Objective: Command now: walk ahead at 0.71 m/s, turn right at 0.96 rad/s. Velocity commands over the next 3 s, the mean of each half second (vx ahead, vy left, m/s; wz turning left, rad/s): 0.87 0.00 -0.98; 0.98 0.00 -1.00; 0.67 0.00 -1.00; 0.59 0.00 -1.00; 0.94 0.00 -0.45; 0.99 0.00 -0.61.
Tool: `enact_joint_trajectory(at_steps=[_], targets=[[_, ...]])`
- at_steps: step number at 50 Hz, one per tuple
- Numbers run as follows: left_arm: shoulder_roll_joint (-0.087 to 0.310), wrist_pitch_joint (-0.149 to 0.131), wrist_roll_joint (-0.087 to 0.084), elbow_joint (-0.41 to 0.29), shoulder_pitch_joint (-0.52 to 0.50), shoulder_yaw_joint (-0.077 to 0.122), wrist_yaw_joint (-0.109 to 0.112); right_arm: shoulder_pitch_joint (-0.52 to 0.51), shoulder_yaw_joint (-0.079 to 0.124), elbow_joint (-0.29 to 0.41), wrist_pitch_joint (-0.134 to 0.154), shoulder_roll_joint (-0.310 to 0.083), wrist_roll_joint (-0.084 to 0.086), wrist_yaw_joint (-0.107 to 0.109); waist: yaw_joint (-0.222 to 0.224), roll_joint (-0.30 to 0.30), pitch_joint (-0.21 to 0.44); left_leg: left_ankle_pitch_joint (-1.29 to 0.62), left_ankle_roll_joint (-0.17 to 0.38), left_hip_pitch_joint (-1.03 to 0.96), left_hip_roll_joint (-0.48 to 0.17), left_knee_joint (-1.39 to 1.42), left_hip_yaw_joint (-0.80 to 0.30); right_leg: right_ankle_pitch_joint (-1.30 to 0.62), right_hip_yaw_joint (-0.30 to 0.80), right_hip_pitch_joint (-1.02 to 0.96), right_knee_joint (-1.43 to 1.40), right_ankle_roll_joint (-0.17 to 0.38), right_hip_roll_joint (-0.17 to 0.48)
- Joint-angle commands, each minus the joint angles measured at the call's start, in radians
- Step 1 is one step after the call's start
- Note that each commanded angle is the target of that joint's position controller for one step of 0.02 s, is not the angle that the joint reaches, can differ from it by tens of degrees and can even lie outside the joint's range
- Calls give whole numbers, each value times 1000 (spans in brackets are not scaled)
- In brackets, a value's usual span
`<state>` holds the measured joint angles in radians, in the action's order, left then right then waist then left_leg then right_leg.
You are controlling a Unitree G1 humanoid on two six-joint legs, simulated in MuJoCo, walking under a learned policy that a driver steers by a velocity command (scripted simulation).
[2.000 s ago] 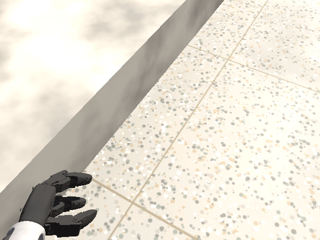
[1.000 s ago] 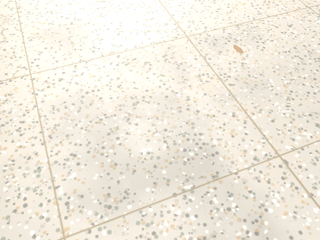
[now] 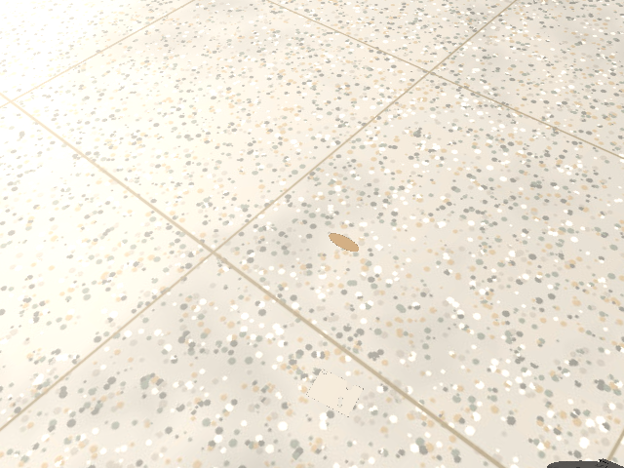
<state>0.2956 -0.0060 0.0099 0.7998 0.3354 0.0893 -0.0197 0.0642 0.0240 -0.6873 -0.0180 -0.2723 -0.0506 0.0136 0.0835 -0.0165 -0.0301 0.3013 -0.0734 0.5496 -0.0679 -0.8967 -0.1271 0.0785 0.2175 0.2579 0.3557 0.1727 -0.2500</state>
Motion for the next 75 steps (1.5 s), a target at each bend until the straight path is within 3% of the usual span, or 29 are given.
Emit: enact_joint_trajectory(at_steps=[1, 8, 11, 13, 14, 15, 18, 26, 31, 34, 35, 36, 37, 38, 39, 41, 43, 47, 52, 54, 55, 56, 57, 59, 61, 64, 72, 74, 75], targets=[[167, -23, -3, -59, 31, 43, -3, -91, 28, 83, 24, -104, 1, 5, 7, 64, 34, -91, -11, 117, 20, 91, 9, 437, 426, -133, -170, 93, 274], [182, -32, 5, -91, -10, 43, -21, -174, 20, 137, 49, -115, 36, -2, 19, 116, 13, -109, -5, -85, 90, 328, 17, 354, 471, -39, -96, 74, 244], [177, -33, 6, -118, -106, 37, -21, -7, 39, 98, 63, -158, 54, 12, -96, 65, 43, -139, 22, -499, 83, 470, 30, 365, 437, 190, 22, 5, 203], [62, -65, -7, -129, -83, 0, -13, 224, 71, 69, 84, -272, 13, 34, -194, -175, 184, 167, 87, -861, -197, 532, -210, 533, 161, 403, 499, -69, 50], [53, -68, -30, -176, -100, -20, -7, 258, 84, 67, 77, -332, -3, 40, -183, -278, 252, 509, 166, -911, -381, 660, -613, 494, 41, 583, 670, -78, 39], [108, -50, -4, -169, -141, -19, 1, 176, 82, 74, 72, -274, 1, 32, -150, -158, 149, 514, 175, -790, -375, 667, -605, 343, -5, 630, 791, -85, 151], [122, -21, 41, -156, -176, -9, -43, 202, 49, 50, 72, -176, 14, 20, -133, -45, 33, 182, 104, -632, -220, 668, -201, 185, -76, 610, 852, -108, 241], [67, -2, 19, -241, -392, -48, -81, 363, 34, -72, 122, -98, 23, -19, -140, -74, -100, -431, 65, -540, -132, 755, 227, -23, -226, 651, 821, -99, 296], [24, 1, 18, -276, -493, -84, -92, 438, 40, -136, 118, -143, 17, 7, -110, -79, -102, -1120, 20, -591, -123, 699, 400, 37, -431, 411, 493, -6, 211], [114, 8, 18, -192, -212, -50, -65, 395, 64, -132, 85, -249, 14, 38, 67, -145, 64, -1576, 33, -616, -205, 315, 388, 166, -417, 62, 437, 53, 125], [171, 2, 18, -121, 20, -20, -47, 333, 67, -105, 75, -264, 12, 33, 163, -147, 152, -1504, 56, -481, -220, 42, 359, 204, -343, -209, 382, 96, 121], [207, -7, 6, -66, 137, 14, -19, 310, 63, -100, 68, -230, 7, 16, 189, -42, 195, -817, 72, -264, -134, -319, 363, 175, -232, -468, 251, 135, 161], [279, 3, -17, -78, 50, 33, 4, 297, 29, -39, 78, -99, -10, -5, 62, 184, 165, 191, 64, 80, 25, -655, 336, 105, 72, -587, 301, 173, 347], [335, 16, 19, -126, 55, 41, 7, 284, 32, 80, 100, -141, 21, -6, 36, 167, 338, 204, 40, 329, 71, -798, 127, 233, 511, -784, 98, 345, 483], [290, 16, 15, -109, 87, 42, 17, 186, 30, 92, 122, -180, 17, -8, 62, -3, 240, 113, 46, 381, 15, -700, 60, 281, 539, -690, -48, 294, 488], [223, -9, 14, -82, 11, 24, 32, 189, 24, 77, 119, -174, 4, -8, -60, -97, -5, 103, 29, 288, -44, -511, 68, 145, 385, -347, -117, 235, 415], [176, -40, 5, -93, -52, 0, 41, 252, 19, 57, 73, -159, -30, -14, -145, -87, -53, 154, -6, 164, -83, -395, 70, 58, 249, -120, -127, 212, 328], [174, -82, 2, -82, -51, 1, 22, 28, -6, 166, 55, -96, -6, -31, -118, 4, -131, -92, -28, -3, -74, -31, 132, -31, 162, 181, -195, 167, 216], [217, -85, -16, -41, 30, 20, 11, -27, -3, 178, 63, -109, 25, -28, -53, 51, -22, -340, 43, -240, 43, 291, 146, -473, 174, -19, -93, 71, 233], [268, -82, -6, -38, 14, 31, 14, 159, 33, 133, 68, -193, 30, -5, -154, 52, 123, -198, 60, -464, 91, 313, 128, -702, 179, -105, 197, 16, 234], [282, -85, 1, -50, -55, 33, 9, 377, 56, 82, 70, -233, 33, 13, -293, 47, 217, -142, 68, -700, 61, 316, 124, -666, 155, -13, 450, -11, 208], [160, -99, 10, -80, -96, 3, 10, 589, 83, 38, 73, -302, 5, 35, -362, -74, 330, 162, 94, -926, -128, 329, -60, -216, 83, 153, 815, -26, 139], [42, -95, -41, -147, 9, -35, 14, 501, 90, 53, 78, -359, -29, 26, -213, -430, 466, 371, 172, -1047, -423, 561, -634, 408, -27, 396, 1074, -53, 54], [155, -65, 11, -111, -88, -26, 19, 278, 67, 88, 69, -186, -12, 13, -186, -159, 194, 422, 204, -765, -355, 610, -514, 233, -97, 515, 1088, -45, 222], [124, -36, 28, -125, -176, -23, -1, 279, 43, 32, 74, -114, -12, 8, -158, -5, 26, -142, 193, -565, -280, 589, -198, 244, -124, 487, 1025, -68, 279], [54, 9, 25, -178, -194, -37, -16, 307, 33, -37, 106, -91, 30, -17, -100, -81, -27, -691, 162, -485, -277, 589, 49, 294, -160, 498, 928, -97, 301], [83, 19, 26, -183, -93, -22, -53, 147, 74, -12, 98, -216, 77, -4, 47, -65, 71, -923, 91, -374, -177, 353, 376, -87, -353, -40, 327, -46, 167], [146, 15, 34, -119, 126, 19, -15, 132, 78, 14, 71, -212, 83, -13, 135, -6, 173, -679, 65, -268, -170, -76, 351, -77, -277, -300, 262, 8, 146], [207, 16, 16, -123, 53, 38, 18, 204, 63, 5, 52, -131, 57, -26, 55, 160, 102, 221, 35, -103, -25, -374, 367, -418, -117, -339, 205, 39, 252]])
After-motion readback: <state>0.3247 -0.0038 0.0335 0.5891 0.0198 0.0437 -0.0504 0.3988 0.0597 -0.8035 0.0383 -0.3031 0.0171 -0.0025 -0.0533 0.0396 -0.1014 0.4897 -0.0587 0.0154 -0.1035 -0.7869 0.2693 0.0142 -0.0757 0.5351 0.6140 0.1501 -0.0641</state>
